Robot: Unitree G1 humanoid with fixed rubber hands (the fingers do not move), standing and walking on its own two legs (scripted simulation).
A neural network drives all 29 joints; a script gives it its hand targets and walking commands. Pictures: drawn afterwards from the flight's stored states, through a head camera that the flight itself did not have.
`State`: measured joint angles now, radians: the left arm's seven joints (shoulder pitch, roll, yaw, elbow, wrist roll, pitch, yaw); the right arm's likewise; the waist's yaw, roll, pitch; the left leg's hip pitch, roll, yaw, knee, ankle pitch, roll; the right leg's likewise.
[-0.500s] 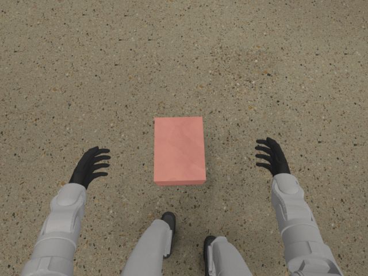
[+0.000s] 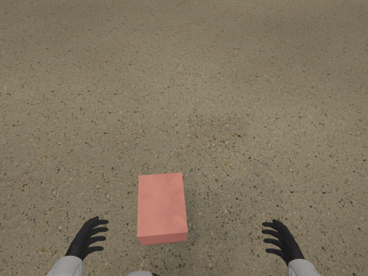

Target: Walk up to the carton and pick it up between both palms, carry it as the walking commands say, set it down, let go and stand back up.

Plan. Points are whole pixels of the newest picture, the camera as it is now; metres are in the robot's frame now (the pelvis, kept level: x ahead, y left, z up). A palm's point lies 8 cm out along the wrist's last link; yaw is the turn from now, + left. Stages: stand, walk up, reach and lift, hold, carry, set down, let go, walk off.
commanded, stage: let go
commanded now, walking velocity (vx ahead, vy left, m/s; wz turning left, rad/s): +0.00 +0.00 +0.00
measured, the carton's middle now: (162, 208) +0.46 +0.10 -0.68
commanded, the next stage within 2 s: stand in 0.34 s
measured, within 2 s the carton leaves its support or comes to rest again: neither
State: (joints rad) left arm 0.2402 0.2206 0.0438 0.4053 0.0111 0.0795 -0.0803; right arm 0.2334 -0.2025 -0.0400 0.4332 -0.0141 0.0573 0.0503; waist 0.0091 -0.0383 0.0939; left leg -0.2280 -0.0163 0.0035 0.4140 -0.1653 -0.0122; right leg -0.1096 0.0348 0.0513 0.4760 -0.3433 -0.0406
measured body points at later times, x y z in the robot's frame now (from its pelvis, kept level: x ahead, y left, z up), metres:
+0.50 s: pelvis +0.02 +0.01 -0.01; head +0.02 +0.03 +0.44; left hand +0.17 +0.28 -0.09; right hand +0.16 -0.26 -0.09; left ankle +0.04 +0.13 -0.74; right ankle -0.06 -0.09 -0.74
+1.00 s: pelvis +0.03 +0.04 +0.00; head +0.03 +0.06 +0.45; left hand +0.15 +0.33 -0.12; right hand +0.16 -0.26 -0.09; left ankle +0.04 +0.13 -0.74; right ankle -0.06 -0.09 -0.74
